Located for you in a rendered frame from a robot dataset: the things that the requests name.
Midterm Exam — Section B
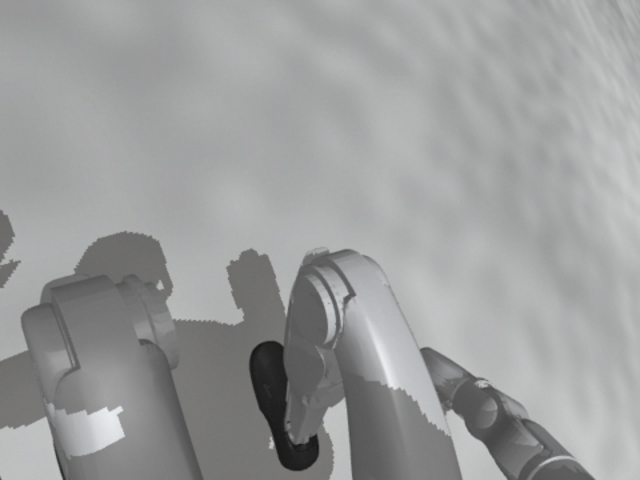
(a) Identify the right robot foot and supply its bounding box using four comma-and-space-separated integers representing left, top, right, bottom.
249, 341, 319, 471

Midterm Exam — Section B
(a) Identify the right robot arm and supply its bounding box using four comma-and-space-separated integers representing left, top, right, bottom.
452, 377, 595, 480

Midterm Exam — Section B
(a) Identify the right robot hand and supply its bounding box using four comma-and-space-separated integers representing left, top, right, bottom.
420, 347, 476, 416

